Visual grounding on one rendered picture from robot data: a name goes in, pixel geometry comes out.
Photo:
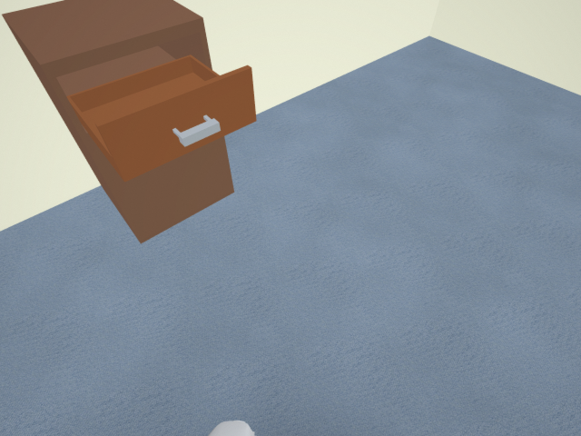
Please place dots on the handle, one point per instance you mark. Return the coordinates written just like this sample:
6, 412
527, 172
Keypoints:
198, 132

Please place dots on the drawer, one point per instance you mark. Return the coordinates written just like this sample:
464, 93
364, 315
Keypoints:
131, 119

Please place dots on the cabinet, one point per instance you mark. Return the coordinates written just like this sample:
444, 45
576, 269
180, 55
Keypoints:
75, 45

